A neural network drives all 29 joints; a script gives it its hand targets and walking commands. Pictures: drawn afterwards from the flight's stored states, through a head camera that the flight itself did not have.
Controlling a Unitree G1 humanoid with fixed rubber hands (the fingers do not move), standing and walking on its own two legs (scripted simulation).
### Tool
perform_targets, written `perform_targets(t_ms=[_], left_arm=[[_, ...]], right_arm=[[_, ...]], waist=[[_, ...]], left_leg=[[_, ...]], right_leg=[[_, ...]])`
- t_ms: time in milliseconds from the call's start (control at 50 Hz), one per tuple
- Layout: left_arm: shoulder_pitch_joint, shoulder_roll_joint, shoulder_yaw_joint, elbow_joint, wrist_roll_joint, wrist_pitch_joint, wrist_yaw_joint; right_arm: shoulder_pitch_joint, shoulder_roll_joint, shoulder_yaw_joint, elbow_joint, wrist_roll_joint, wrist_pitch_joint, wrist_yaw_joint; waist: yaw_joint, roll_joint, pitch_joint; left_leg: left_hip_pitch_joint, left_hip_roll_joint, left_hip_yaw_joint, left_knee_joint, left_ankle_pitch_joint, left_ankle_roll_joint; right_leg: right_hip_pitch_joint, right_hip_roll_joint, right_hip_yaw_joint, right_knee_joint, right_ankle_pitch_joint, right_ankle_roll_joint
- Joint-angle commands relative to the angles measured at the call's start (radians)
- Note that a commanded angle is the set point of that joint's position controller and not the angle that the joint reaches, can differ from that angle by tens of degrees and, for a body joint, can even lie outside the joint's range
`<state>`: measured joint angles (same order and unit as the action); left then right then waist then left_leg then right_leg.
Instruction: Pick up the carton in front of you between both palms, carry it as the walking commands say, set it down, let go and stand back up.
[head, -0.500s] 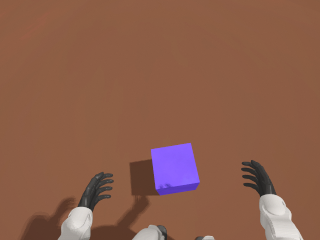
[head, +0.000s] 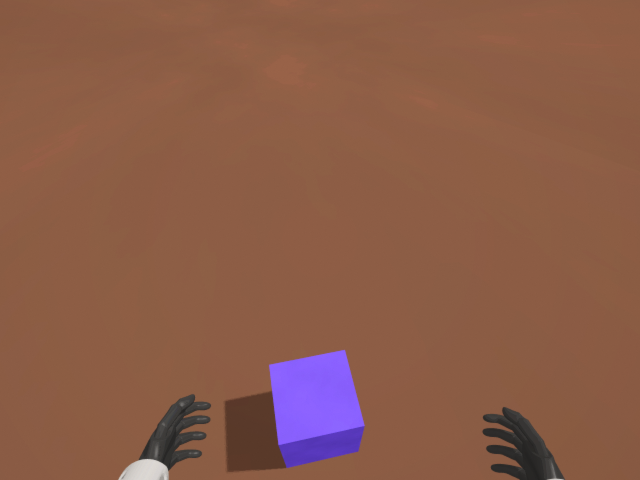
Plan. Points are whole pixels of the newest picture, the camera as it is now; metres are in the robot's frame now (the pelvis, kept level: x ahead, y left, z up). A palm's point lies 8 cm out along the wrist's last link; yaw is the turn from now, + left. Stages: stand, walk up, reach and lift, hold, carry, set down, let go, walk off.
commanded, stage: let go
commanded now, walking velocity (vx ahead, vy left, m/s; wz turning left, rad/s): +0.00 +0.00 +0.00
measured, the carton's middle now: (315, 409) +0.41 +0.06 -0.65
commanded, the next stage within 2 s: stand in 0.20 s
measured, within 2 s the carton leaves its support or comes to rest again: neither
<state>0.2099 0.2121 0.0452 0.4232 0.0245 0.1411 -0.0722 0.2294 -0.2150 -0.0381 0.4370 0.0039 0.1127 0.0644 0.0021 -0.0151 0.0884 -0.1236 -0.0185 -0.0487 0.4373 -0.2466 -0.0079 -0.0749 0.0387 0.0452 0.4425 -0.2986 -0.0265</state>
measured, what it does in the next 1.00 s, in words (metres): stands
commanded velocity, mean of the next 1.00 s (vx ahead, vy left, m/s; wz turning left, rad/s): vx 0.00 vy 0.00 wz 0.00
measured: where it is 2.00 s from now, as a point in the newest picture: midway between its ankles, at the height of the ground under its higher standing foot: outside the picture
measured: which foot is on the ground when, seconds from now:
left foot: down 0.00-1.00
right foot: down 0.00-1.00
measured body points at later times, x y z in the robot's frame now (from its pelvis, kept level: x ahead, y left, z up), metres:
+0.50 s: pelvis +0.00 +0.02 +0.00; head +0.01 +0.04 +0.45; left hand +0.14 +0.31 -0.11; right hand +0.14 -0.28 -0.08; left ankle +0.00 +0.13 -0.74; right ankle -0.03 -0.10 -0.74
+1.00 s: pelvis +0.01 +0.03 +0.00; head +0.01 +0.05 +0.45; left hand +0.13 +0.33 -0.12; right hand +0.12 -0.27 -0.10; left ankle +0.00 +0.13 -0.74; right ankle -0.03 -0.10 -0.74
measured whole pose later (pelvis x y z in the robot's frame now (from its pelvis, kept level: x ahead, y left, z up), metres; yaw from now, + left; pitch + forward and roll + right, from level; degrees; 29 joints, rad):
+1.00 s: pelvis +0.01 +0.03 +0.00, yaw -1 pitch -1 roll +0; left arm 0.16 0.36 0.00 0.90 0.03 0.00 0.03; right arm 0.13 -0.35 -0.02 0.93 -0.03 0.00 -0.02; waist 0.00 -0.03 0.02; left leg -0.15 -0.04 -0.01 0.43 -0.25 0.04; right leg -0.09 0.00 0.07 0.40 -0.28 0.02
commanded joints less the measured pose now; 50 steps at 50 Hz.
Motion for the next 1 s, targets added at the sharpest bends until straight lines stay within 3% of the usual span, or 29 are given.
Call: perform_targets(t_ms=[0, 180, 200, 260, 320, 420, 480, 740, 980], left_arm=[[-0.050, 0.131, 0.036, -0.134, 0.012, 0.050, 0.030], [-0.056, 0.109, 0.011, -0.150, -0.013, 0.097, 0.053], [-0.082, 0.224, 0.042, -0.020, 0.003, 0.007, 0.091], [-0.055, 0.206, 0.034, 0.040, 0.024, -0.081, 0.098], [-0.055, 0.205, 0.034, 0.089, 0.022, -0.115, 0.087], [-0.047, 0.235, 0.029, 0.166, 0.018, -0.142, 0.089], [-0.042, 0.247, 0.022, 0.206, 0.015, -0.145, 0.094], [-0.047, 0.276, -0.002, 0.341, 0.009, -0.151, 0.104], [-0.073, 0.293, -0.015, 0.439, 0.007, -0.156, 0.103]], right_arm=[[-0.019, -0.080, -0.024, -0.064, 0.002, -0.030, -0.025], [-0.051, -0.093, -0.020, -0.076, -0.003, -0.006, -0.031], [-0.048, -0.203, -0.049, 0.076, -0.049, -0.044, -0.067], [-0.046, -0.213, -0.046, 0.115, -0.058, -0.093, -0.079], [-0.086, -0.214, -0.040, 0.144, -0.055, -0.113, -0.080], [-0.078, -0.234, -0.038, 0.201, -0.048, -0.123, -0.085], [-0.071, -0.253, -0.036, 0.237, -0.044, -0.122, -0.089], [-0.105, -0.291, -0.020, 0.361, -0.035, -0.124, -0.092], [-0.140, -0.301, -0.013, 0.458, -0.030, -0.124, -0.087]], waist=[[-0.003, -0.003, -0.064], [-0.001, -0.016, -0.030], [0.014, -0.129, -0.008], [-0.004, -0.023, -0.043], [0.003, 0.044, -0.086], [-0.003, 0.041, -0.141], [-0.005, 0.044, -0.155], [-0.003, 0.017, -0.138], [-0.004, 0.015, -0.116]], left_leg=[[0.062, -0.056, 0.051, 0.001, 0.124, -0.007], [0.046, -0.045, 0.031, -0.004, 0.122, -0.005], [-0.102, 0.042, -0.013, 0.017, 0.097, -0.012], [-0.116, 0.052, -0.049, -0.014, -0.053, 0.007], [-0.135, 0.073, -0.080, -0.045, -0.047, 0.023], [-0.064, 0.082, -0.067, 0.001, 0.195, 0.030], [-0.038, 0.088, -0.065, 0.009, 0.267, 0.029], [-0.004, 0.102, -0.068, -0.019, 0.353, 0.030], [0.010, 0.112, -0.076, -0.074, 0.290, 0.032]], right_leg=[[-0.060, -0.029, -0.002, -0.062, 0.273, 0.045], [-0.071, -0.018, -0.017, -0.056, 0.226, 0.025], [-0.174, -0.061, 0.006, -0.044, 0.079, 0.045], [-0.184, -0.077, 0.065, -0.053, -0.088, 0.029], [-0.130, -0.069, 0.051, -0.016, 0.018, 0.029], [-0.096, -0.083, 0.059, -0.014, 0.194, 0.031], [-0.082, -0.086, 0.059, -0.009, 0.245, 0.030], [-0.045, -0.105, 0.064, -0.036, 0.308, 0.027], [-0.034, -0.122, 0.078, -0.087, 0.267, 0.028]])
